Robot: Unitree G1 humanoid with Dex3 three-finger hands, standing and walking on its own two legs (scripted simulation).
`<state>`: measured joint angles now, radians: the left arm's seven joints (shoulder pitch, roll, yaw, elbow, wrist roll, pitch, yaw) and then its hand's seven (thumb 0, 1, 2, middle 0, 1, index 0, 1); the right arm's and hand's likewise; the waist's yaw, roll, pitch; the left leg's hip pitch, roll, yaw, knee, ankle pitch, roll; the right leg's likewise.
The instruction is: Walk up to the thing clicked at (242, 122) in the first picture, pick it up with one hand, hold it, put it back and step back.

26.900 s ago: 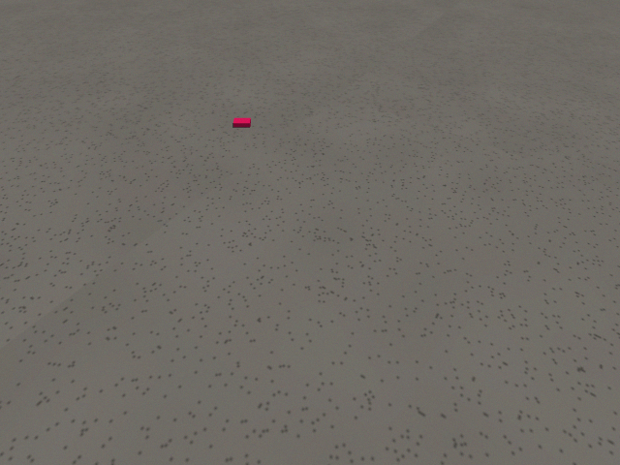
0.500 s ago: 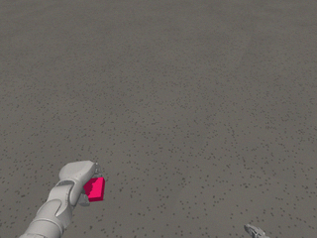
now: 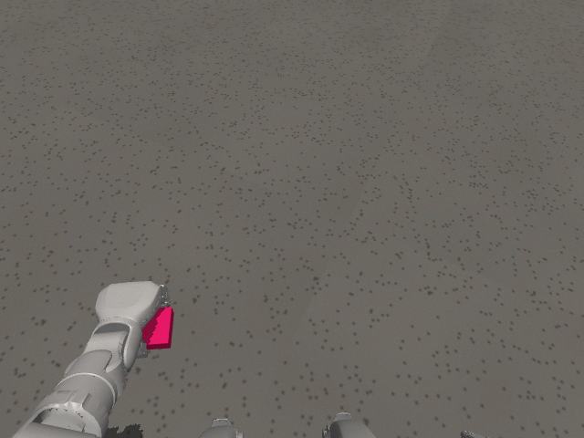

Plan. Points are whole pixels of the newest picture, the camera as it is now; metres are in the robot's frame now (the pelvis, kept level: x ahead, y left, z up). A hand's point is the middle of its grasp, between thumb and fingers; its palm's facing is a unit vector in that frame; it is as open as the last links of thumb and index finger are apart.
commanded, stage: crouch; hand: left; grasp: from above
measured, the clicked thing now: (139, 329) +0.33 +0.24 -0.15
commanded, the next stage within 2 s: lower in 1.52 s
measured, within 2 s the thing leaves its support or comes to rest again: neither
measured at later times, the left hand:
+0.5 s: hand (171, 333) +0.39 +0.24 -0.36, palm faces -0.48 -0.02 -0.88, open 8.8 cm
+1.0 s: hand (180, 337) +0.42 +0.26 -0.49, palm faces -0.47 -0.04 -0.88, open 8.8 cm
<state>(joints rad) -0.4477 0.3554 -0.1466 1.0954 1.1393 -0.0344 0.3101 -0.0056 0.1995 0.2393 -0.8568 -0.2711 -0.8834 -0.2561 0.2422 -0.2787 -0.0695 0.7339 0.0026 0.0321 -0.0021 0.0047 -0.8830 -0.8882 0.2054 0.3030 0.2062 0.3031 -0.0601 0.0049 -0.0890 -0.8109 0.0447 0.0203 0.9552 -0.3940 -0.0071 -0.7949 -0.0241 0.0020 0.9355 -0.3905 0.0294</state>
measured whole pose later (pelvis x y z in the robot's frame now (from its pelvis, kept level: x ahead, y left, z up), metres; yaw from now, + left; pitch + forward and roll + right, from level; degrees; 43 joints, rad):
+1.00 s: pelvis -0.05 +0.00 -0.32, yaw -4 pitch +37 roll -6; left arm -0.93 0.66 0.11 1.39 1.23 -0.14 0.37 -0.01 0.18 0.27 -0.86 -0.27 -0.89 -0.25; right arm 0.16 -0.27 -0.01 0.75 -0.12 -0.07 0.11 0.00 -0.90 -0.89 0.21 0.30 0.21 0.30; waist -0.21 0.01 -0.09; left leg -2.16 0.04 -0.10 2.19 -0.69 0.00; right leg -2.10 -0.01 -0.03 2.13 -0.69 0.04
